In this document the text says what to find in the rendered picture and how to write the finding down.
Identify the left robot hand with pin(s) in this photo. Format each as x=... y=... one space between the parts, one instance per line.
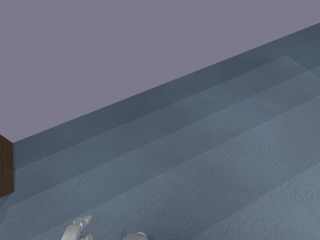
x=73 y=231

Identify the cupboard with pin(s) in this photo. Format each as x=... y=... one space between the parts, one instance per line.
x=6 y=167

